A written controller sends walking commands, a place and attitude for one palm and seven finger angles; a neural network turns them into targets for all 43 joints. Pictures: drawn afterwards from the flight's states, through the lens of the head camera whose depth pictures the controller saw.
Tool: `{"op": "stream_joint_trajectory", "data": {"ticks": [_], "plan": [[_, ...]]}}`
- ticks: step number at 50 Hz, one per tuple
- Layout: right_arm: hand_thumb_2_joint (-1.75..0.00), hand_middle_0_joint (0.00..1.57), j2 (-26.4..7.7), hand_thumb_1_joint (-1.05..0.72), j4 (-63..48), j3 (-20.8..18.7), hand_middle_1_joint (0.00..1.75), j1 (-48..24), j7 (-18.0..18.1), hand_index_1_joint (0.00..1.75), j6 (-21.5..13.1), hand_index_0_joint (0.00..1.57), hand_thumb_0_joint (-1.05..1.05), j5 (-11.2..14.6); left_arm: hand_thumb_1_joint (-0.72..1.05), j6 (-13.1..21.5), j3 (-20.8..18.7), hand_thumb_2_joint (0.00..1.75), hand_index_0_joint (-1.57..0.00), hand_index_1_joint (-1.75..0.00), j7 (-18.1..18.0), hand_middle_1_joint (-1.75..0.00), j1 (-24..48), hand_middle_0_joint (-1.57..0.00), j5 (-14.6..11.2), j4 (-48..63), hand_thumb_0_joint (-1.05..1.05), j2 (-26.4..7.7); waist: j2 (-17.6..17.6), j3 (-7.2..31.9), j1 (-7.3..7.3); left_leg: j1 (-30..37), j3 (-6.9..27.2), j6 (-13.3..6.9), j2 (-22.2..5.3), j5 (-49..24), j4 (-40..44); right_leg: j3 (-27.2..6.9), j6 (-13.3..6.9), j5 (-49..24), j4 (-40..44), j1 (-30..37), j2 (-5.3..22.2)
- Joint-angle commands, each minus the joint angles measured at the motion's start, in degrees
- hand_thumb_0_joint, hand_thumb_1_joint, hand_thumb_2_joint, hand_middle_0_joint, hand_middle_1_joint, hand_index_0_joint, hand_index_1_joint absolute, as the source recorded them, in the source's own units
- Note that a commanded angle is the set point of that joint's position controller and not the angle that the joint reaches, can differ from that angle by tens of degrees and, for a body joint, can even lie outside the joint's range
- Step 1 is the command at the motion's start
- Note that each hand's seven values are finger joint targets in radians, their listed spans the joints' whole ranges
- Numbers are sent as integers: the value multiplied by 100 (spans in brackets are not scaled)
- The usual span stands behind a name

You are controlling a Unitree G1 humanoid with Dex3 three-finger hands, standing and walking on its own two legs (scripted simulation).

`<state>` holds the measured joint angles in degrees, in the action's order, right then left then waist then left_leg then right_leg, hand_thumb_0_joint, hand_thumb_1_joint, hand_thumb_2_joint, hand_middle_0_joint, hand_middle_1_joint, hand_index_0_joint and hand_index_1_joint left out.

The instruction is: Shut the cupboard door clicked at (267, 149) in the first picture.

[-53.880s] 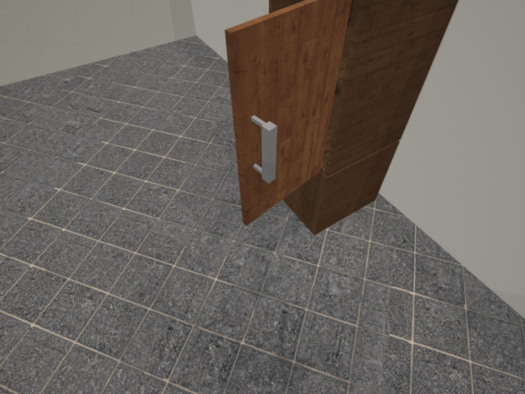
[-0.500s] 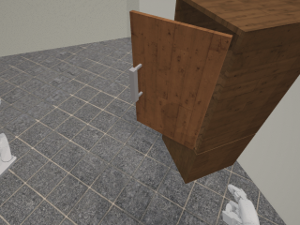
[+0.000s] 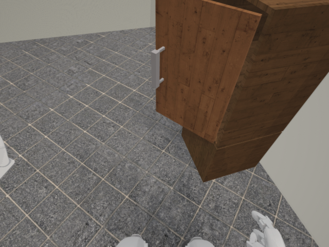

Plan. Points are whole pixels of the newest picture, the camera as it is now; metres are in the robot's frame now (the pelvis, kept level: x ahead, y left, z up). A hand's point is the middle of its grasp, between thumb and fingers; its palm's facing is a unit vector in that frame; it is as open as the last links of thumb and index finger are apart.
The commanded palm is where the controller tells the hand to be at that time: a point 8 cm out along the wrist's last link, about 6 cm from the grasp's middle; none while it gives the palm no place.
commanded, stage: step back with the hand held close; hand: left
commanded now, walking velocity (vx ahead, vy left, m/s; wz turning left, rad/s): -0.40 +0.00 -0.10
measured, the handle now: (158, 67) +0.79 +0.05 -0.01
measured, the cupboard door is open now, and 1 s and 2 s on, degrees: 36 36 36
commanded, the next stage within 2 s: stop stepping back and stand still in 0.16 s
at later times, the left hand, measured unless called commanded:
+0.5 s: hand out of the picture +0.11 +0.29 +0.19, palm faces +0.49 -0.78 -0.39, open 7.5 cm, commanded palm +0.03 +0.32 +0.20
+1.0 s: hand out of the picture +0.09 +0.27 +0.18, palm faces +0.39 -0.82 -0.42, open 7.4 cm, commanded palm +0.03 +0.31 +0.20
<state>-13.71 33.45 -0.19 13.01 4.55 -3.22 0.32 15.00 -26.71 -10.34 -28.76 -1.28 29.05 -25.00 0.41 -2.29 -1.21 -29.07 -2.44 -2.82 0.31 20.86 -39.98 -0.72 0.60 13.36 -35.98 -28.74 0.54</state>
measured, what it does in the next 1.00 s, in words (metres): walks backwards: right foot, then left foot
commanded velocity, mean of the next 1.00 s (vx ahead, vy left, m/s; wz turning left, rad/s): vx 0.01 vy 0.00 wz -0.05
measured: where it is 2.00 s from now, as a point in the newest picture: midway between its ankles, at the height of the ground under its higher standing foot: outside the picture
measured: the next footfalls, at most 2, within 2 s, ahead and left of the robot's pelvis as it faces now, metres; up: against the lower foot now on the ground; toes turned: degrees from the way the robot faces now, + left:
right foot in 0.16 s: -0.02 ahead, -0.13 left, +0.00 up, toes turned +7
left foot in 0.40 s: -0.04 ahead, +0.12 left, +0.00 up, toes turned +5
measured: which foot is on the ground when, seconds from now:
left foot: down 0.00-0.20, up 0.22-0.38, down 0.40-0.72, up 0.74-0.94, down 0.96-1.00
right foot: down 0.00-0.00, up 0.02-0.14, down 0.16-0.42, up 0.44-0.64, down 0.66-1.00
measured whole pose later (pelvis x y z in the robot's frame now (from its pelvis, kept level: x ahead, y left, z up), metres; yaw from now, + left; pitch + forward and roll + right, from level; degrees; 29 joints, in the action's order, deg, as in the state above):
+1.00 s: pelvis -0.13 +0.02 +0.02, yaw -3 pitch -1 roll +0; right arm -14.6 38.9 -1.4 17.9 5.2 -4.3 -0.1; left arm 11.9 -22.9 -10.7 -31.0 -1.2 26.5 -23.5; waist 1.7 1.4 -2.1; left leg -16.4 -3.9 -1.2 -1.6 12.7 -30.9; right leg 2.8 -2.1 17.7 -31.4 -12.6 -1.4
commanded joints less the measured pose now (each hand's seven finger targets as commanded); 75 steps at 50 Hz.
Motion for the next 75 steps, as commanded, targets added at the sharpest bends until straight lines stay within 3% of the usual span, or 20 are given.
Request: {"op": "stream_joint_trajectory", "data": {"ticks": [1, 7, 9, 10, 13, 18, 20, 22, 24, 30, 33, 36, 40, 45, 51, 52, 53, 60, 70, 75], "plan": [[-90, 20, -632, -90, -856, -351, 30, -619, 116, 30, -437, 20, 0, -29, 90, 289, -974, 90, -20, -30, -113, -30, 366, -20, -58, 1074, 0, -1178, -1319, 907, 159, -1762, 2106, -608, -1888, 1914, 2874, 34, 122, 678, -2222, 2231, -526], [-90, 20, -540, -90, -819, -386, 30, -803, -40, 30, -638, 20, 0, 87, 90, 263, -820, 90, -20, -30, 33, -30, -591, -20, -196, 898, 0, -917, -1313, 707, 154, -680, 347, 37, -1398, 1577, 1851, -26, -268, 1441, -48, 1584, -156], [-90, 20, -415, -90, -721, -345, 30, -817, -75, 30, -595, 20, 0, -9, 90, 350, -859, 90, -20, -30, 17, -30, -141, -20, -159, 1119, 0, -1244, 152, 215, 84, 226, -151, 523, -555, 911, -130, -2381, -866, 1828, 1953, -321, 1084], [-90, 20, -290, -90, -590, -280, 30, -823, -106, 30, -565, 20, 0, -61, 90, 433, -781, 90, -20, -30, -95, -30, 215, -20, -34, 1111, 0, -1424, 942, 186, 162, 365, -159, 627, -262, 533, -1449, -3288, -1057, 137, 2576, -516, 2011], [-90, 20, -201, -90, -568, -256, 30, -839, -22, 30, -558, 20, 0, -16, 90, 187, -474, 90, -20, -30, -107, -30, 890, -20, 38, 1508, 0, -1278, 1538, 991, 189, -102, 316, 595, -153, 672, -2019, -2299, -1092, -3858, 1281, 1147, 1598], [-90, 20, -395, -90, -441, -176, 30, -491, 157, 30, -524, 20, 0, 17, 90, 18, -135, 90, -20, -30, -118, -30, 1097, -20, -29, 863, 0, -840, -440, 1096, 0, 1948, -165, 404, -17, -1234, 1314, -887, -377, -2085, 552, 959, 599], [-90, 20, -662, -90, -647, -273, 30, -408, 158, 30, -602, 20, 0, 46, 90, 38, -216, 90, -20, -30, -130, -30, 1023, -20, -43, 1116, 0, -853, -1362, 1123, 128, 2110, 988, 27, -1235, -2156, 1935, -553, -15, -168, -53, 734, -8], [-90, 20, -648, -90, -819, -324, 30, -376, 60, 30, -612, 20, 0, 114, 90, 37, -429, 90, -20, -30, -75, -30, 456, -20, -107, 939, 0, -925, -611, 1190, 195, 2348, 981, -157, -1633, -2202, 2116, -274, 34, 909, -263, 599, -249], [-90, 20, -460, -90, -829, -223, 30, -401, 39, 30, -595, 20, 0, 3, 90, -79, -684, 90, -20, -30, -17, -30, -28, -20, -242, 1051, 0, -1064, -1332, 1087, 50, 1983, 1460, -177, -1846, -2315, 2467, 86, 140, 988, -950, 451, -172], [-90, 20, -537, -90, -795, -119, 30, -578, -65, 30, -512, 20, 0, 21, 90, -210, -268, 90, -20, -30, -16, -30, -52, -20, -114, 1026, 0, -747, -1093, 541, 27, 384, 455, -34, -1422, 1479, 2682, 523, -17, 533, 490, 2040, -236], [-90, 20, -547, -90, -806, -147, 30, -550, 14, 30, -332, 20, 0, -45, 90, -303, -342, 90, -20, -30, -70, -30, 118, -20, -46, 840, 0, -880, -675, 365, -38, -43, 204, 121, -843, 1968, 1838, -113, -407, 1369, 1272, 2199, 57], [-90, 20, -497, -90, -664, -174, 30, -594, -35, 30, -280, 20, 0, -56, 90, -303, -547, 90, -20, -30, -168, -30, 563, -20, -42, 889, 0, -1262, 927, 332, 108, -278, -89, 304, -209, 504, -749, -2706, -1196, 2329, 2699, 1585, 1722], [-90, 20, -442, -90, -508, -152, 30, -414, -44, 30, -328, 20, 0, -72, 90, -92, -420, 90, -20, -30, -172, -30, 207, -20, -11, 764, 0, -1008, 338, 437, 52, -159, 149, 334, -313, -3, -899, -1584, -1152, 378, 2171, 1863, 1527], [-90, 20, -450, -90, -454, -198, 30, -421, 35, 30, -471, 20, 0, -81, 90, 16, -305, 90, -20, -30, -179, -30, 293, -20, -5, 847, 0, -942, 251, 282, 68, 1442, -297, 194, -99, -503, 963, -845, -718, 1375, 2013, 1013, 1001], [-90, 20, -575, -90, -478, -179, 30, -483, 78, 30, -573, 20, 0, -25, 90, 85, -776, 90, -20, -30, -128, -30, -205, -20, -43, 762, 0, -1179, -1121, 402, 125, 1043, 1144, -122, -1148, 279, 2465, -92, -68, 419, 769, 1560, -9], [-90, 20, -522, -90, -509, -139, 30, -479, 81, 30, -562, 20, 0, -29, 90, 61, -579, 90, -20, -30, -104, -30, -86, -20, -15, 780, 0, -960, -967, 237, 88, 691, 1177, -123, -1190, 423, 2571, 31, -41, 243, 726, 1797, -22], [-90, 20, -1595, -90, 612, -421, 30, -837, -502, 30, -718, 20, 0, -93, 90, -997, 1986, 90, -20, -30, 850, -30, 399, -20, 439, -3394, 0, 264, -805, -243, 30, 401, 729, -13, -911, -1889, 1435, 189, -64, -705, 295, 1165, 364], [-90, 20, -1233, -90, 611, -239, 30, -392, -423, 30, -38, 20, 0, -121, 90, -1452, 2195, 90, -20, -30, 1001, -30, 1122, -20, 278, -4908, 0, 231, 1225, 925, 128, 1354, 682, 7, -813, -2395, 1096, -237, -340, -721, 688, 1539, 439], [-90, 20, -647, -90, 1564, -110, 30, -339, -380, 30, 300, 20, 0, -194, 90, -1503, 2390, 90, -20, -30, 911, -30, 1065, -20, 263, -7557, 0, 550, -1080, 573, 106, 1636, 590, 90, -622, -620, 1976, -332, -333, 35, 1356, 1572, 376], [-90, 20, -760, -90, 1945, -195, 30, -187, -343, 30, 317, 20, 0, -139, 90, -1455, 2428, 90, -20, -30, 935, -30, 1149, -20, 248, -8244, 0, 374, -768, 268, 92, 1548, 682, 81, -700, -183, 2214, -301, -391, 73, 1660, 1667, 407]]}}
